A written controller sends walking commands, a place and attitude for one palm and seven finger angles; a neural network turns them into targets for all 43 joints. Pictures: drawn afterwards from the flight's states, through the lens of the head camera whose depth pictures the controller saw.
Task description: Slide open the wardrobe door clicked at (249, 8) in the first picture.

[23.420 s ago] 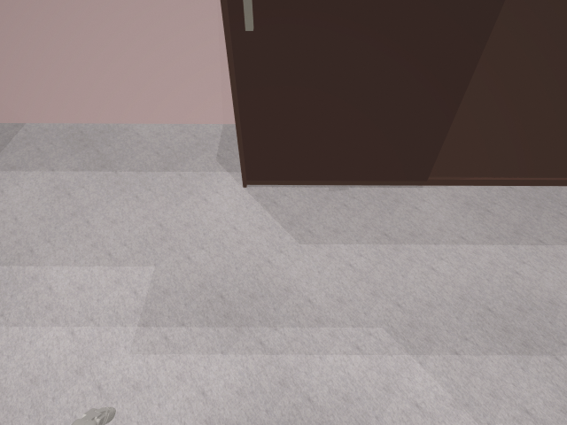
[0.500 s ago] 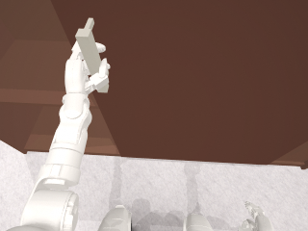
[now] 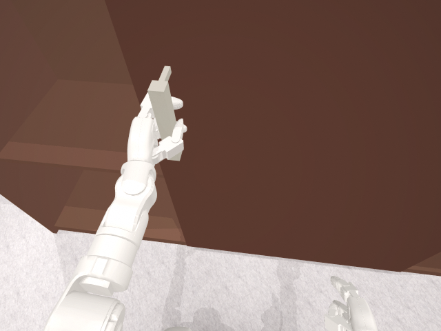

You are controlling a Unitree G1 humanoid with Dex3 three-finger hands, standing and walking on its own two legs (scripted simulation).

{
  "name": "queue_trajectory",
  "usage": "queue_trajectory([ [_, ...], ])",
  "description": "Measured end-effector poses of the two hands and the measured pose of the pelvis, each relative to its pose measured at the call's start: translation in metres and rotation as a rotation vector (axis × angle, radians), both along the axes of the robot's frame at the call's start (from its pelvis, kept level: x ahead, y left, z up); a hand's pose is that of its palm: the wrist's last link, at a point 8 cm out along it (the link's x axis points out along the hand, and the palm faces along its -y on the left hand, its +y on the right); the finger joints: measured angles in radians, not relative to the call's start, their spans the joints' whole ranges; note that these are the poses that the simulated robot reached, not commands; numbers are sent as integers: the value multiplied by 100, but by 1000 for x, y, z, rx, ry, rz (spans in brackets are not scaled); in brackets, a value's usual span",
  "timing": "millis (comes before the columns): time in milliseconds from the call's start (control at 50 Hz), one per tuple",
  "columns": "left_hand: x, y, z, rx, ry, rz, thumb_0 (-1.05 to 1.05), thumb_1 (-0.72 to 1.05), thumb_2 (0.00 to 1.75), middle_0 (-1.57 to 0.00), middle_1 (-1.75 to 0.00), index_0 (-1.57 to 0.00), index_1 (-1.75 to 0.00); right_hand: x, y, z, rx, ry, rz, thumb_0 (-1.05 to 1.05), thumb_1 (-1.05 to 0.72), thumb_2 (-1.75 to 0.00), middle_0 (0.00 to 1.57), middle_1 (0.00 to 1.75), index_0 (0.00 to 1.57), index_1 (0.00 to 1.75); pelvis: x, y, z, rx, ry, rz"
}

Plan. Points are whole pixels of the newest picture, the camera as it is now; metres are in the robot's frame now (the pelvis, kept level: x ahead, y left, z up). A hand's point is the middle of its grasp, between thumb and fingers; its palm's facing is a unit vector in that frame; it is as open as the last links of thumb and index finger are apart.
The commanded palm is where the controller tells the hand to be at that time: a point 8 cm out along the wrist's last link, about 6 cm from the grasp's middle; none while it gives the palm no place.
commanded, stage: stop walking and hold the door there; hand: left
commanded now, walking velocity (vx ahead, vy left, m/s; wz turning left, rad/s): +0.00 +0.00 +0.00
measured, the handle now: (170, 116) +0.45 +0.15 +0.12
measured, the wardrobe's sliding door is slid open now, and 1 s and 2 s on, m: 0.65 0.65 0.65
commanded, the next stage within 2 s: loosen the grip on the handle in 0.12 s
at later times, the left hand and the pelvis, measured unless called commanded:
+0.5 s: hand (170, 139) +0.40 +0.14 +0.12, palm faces +0.12 -0.99 -0.09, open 10.2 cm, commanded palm +0.37 +0.19 +0.11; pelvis -0.04 +0.00 +0.00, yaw -1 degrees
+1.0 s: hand (171, 135) +0.41 +0.14 +0.11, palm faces +0.06 -1.00 -0.07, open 14.2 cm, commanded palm +0.38 +0.21 +0.12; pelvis -0.03 +0.03 -0.01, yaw -3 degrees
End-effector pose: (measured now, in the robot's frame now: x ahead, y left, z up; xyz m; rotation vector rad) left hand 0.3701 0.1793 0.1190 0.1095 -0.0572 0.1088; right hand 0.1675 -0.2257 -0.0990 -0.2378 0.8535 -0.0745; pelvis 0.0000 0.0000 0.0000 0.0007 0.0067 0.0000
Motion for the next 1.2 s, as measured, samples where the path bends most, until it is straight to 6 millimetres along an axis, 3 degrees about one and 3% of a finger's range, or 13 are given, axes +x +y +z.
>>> queue_trajectory([
  [140, -1, 0, 1, 6, 15, 1, -6, 73, 76, -39, -137, -21, -140, -3, -7, 4, -13, 0, -50, 1, -91, -90, 20, 30, 20, 30, 2, 1, 2, 0, 7, 0],
  [220, -1, 0, 2, 7, 24, -3, -5, 73, 76, -38, -135, -21, -140, -13, -7, 4, -17, 15, -75, 1, -91, -90, 20, 30, 20, 30, 2, 4, 3, 0, 5, -6],
  [280, 10, 6, 3, 36, 56, -49, -6, 64, 75, -39, -134, -23, -140, -26, -8, 8, 1, -5, -93, 1, -91, -90, 20, 30, 20, 30, -5, 3, 4, 11, 20, -16],
  [340, 9, 12, 1, -65, 92, -27, -6, 53, 73, -41, -135, -29, -140, -44, -13, 13, 12, -45, -96, 1, -91, -90, 20, 30, 20, 30, -13, 3, 4, 17, 36, -8],
  [420, -2, 14, 4, -52, 40, 12, -4, 36, 65, -39, -133, -34, -139, -76, -22, 9, 16, -52, -117, 1, -91, -90, 20, 30, 20, 30, -25, 4, -1, 16, 39, -16],
  [600, 1, 11, 0, 5, 29, -19, -1, -27, 34, -38, -131, -32, -133, -165, -37, -10, -34, 119, -197, 1, -91, -90, 20, 30, 20, 30, -49, 6, -8, 7, 62, -20],
  [720, 11, 9, -3, -26, 11, -26, -1, -46, 24, -34, -127, -32, -127, -196, -33, -12, -45, 166, -253, 2, -91, -90, 20, 30, 20, 30, -50, 11, -9, 6, 79, -55],
  [840, 17, 14, -5, -27, -1, -42, -1, -53, 21, -33, -123, -29, -121, -190, -22, -11, -39, 166, -256, 2, -91, -90, 20, 30, 20, 30, -41, 18, -8, 1, 84, -64],
  [1100, 20, 21, -6, -36, -2, -55, -1, -55, 20, -39, -123, -35, -121, -116, 1, -5, -19, 55, -169, 1, -91, -90, 20, 30, 20, 30, -26, 30, -9, -7, 98, -52],
  [1200, 17, 37, -8, -43, 12, -17, -1, -55, 20, -37, -121, -34, -120, -98, 5, 0, -13, 16, -161, 1, -91, -90, 20, 30, 20, 30, -23, 30, -9, -7, 95, -56],
])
